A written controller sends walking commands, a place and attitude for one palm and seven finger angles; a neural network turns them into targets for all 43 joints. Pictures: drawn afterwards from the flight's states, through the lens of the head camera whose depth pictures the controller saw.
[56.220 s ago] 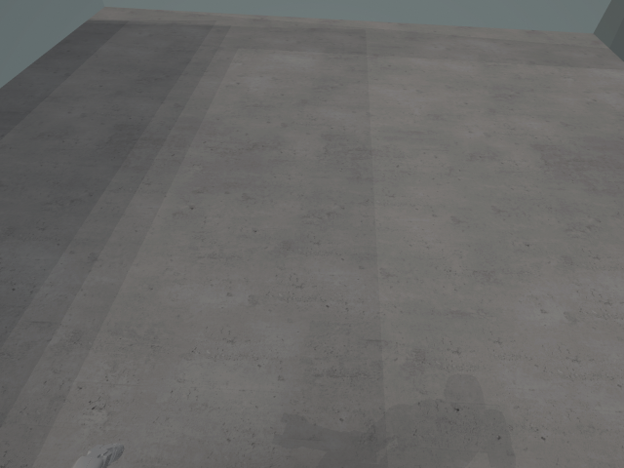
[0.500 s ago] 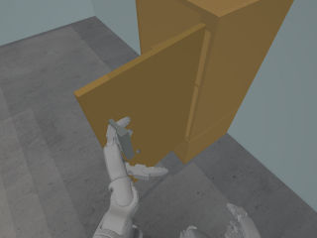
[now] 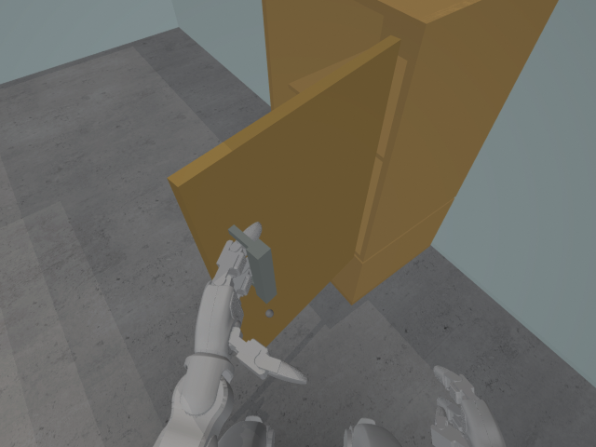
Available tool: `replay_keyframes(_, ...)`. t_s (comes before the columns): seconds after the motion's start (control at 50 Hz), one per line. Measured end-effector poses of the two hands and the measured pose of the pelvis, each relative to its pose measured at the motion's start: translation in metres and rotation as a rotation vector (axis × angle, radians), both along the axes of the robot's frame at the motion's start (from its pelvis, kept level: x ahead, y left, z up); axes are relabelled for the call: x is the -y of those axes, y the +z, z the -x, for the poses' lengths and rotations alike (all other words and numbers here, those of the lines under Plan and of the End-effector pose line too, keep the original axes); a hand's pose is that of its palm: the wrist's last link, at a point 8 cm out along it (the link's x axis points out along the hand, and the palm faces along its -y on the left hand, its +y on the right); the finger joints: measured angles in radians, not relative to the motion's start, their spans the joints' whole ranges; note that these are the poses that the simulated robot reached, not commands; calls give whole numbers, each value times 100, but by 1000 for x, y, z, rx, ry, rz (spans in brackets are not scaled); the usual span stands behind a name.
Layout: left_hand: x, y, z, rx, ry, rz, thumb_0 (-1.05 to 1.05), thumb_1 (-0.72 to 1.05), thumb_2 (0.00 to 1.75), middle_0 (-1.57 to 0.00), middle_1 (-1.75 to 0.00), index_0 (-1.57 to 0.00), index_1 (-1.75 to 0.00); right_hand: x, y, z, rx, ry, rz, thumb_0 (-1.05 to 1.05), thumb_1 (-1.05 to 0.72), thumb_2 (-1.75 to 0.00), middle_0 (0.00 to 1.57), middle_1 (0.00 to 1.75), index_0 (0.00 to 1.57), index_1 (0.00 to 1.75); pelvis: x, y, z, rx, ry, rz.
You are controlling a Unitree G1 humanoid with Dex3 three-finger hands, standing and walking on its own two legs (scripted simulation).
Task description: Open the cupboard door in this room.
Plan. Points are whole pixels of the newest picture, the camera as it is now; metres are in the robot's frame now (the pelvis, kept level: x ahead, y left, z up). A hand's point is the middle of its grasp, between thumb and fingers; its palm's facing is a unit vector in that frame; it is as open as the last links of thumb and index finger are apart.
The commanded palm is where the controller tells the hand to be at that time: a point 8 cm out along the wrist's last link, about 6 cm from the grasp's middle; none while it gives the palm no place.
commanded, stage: slide the hand sideways off the handle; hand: left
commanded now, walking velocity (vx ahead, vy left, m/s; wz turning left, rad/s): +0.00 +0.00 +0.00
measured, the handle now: (252, 265) +0.34 +0.08 +0.05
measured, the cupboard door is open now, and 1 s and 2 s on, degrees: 100 99 99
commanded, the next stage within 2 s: draw the hand back to the body in 0.82 s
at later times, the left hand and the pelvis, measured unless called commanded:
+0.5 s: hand (237, 335) +0.25 +0.09 +0.05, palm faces -0.06 -1.00 -0.02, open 15.9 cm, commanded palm +0.21 +0.17 +0.05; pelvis +0.02 -0.01 -0.01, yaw +0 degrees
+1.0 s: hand (194, 363) +0.21 +0.13 +0.05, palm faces -0.05 -1.00 -0.02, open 16.3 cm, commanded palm +0.19 +0.20 +0.06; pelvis +0.01 -0.01 -0.02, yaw +1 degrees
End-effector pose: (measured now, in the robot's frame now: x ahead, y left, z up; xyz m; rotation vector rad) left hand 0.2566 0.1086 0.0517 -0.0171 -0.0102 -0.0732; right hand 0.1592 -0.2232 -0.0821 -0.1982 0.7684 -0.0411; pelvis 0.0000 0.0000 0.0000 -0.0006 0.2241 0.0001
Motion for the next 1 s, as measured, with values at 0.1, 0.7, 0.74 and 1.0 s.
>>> replay_keyframes(0.1,-7,-3,5,-1,-8,-27,-1,-50,30,-17,-32,-17,-31,-3,-1,-5,3,0,0,1,-91,-90,20,30,20,30,-1,-3,-2,-4,-3,2)
replay_keyframes(0.7,-58,-5,49,-81,52,-55,-1,-50,30,-21,-33,-23,-33,14,-3,-37,46,-31,15,1,-91,-90,20,30,20,30,14,-10,-24,-48,3,6)
replay_keyframes(0.74,-66,-5,54,-83,75,-59,-1,-50,30,-20,-32,-22,-33,16,-3,-38,49,-33,19,1,-91,-90,20,30,20,30,15,-11,-23,-50,5,7)
replay_keyframes(1.0,-80,-4,61,-50,28,-44,-2,-50,30,-16,-31,-16,-30,14,-5,-38,93,-24,44,1,-91,-90,20,30,20,30,11,-20,-14,-49,17,25)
